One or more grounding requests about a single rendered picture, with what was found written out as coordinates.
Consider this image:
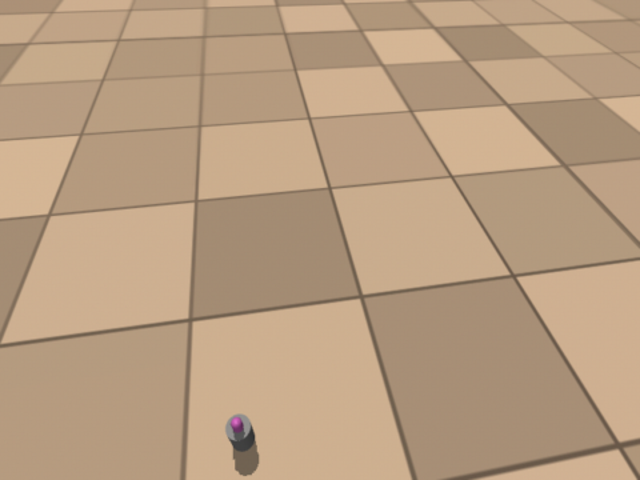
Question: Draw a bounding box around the bottle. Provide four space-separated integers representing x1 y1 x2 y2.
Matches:
225 414 255 452

